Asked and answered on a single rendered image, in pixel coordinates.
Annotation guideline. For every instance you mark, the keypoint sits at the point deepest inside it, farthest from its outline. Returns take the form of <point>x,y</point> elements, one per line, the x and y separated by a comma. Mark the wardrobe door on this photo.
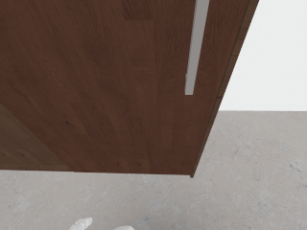
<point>101,83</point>
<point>18,146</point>

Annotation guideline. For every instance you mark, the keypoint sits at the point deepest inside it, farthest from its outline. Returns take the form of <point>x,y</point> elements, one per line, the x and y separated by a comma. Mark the robot left hand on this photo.
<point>81,224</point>

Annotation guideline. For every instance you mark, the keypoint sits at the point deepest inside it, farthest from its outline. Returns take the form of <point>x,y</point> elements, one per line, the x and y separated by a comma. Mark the handle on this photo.
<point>200,14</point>

